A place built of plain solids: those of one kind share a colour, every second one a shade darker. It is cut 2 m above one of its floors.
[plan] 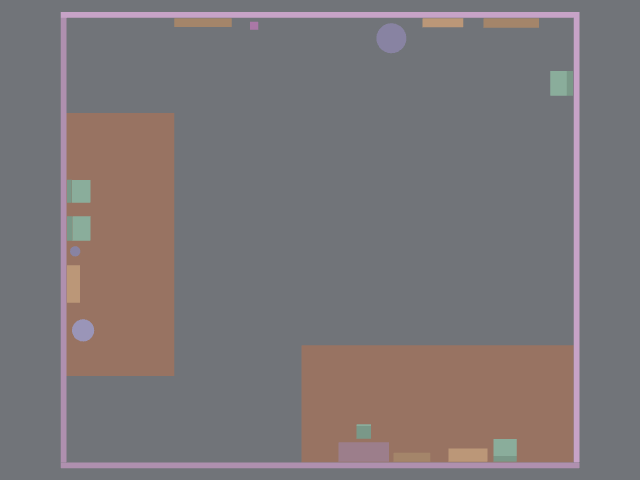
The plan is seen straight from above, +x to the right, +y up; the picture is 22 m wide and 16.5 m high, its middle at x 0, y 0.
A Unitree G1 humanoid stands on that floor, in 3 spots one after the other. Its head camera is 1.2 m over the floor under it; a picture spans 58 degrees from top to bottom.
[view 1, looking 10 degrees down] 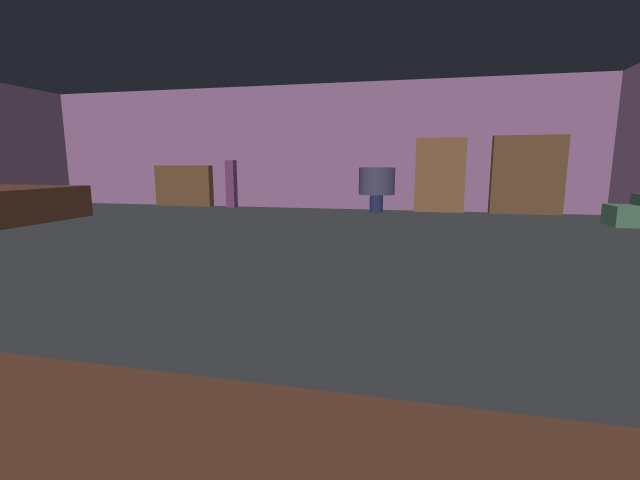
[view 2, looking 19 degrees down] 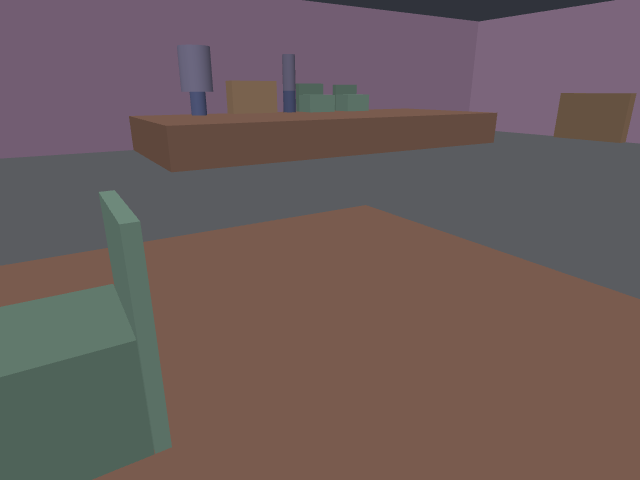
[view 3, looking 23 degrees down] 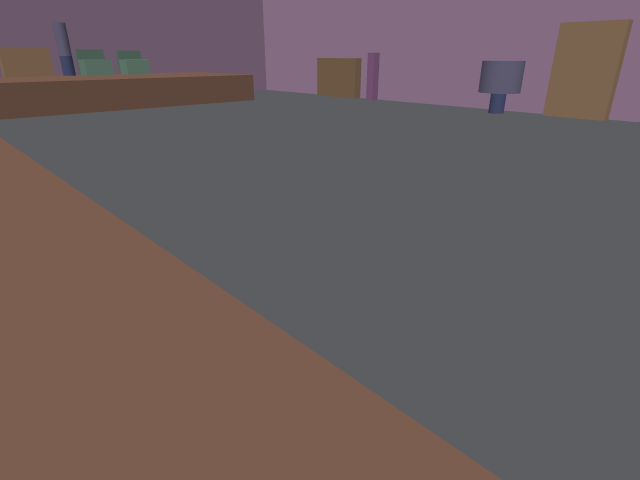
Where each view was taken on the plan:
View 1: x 3.69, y -5.72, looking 103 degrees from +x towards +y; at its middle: ground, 8.05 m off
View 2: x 3.06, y -6.53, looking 148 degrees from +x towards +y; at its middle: floor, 3.69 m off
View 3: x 8.01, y -4.67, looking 137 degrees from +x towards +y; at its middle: ground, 3.58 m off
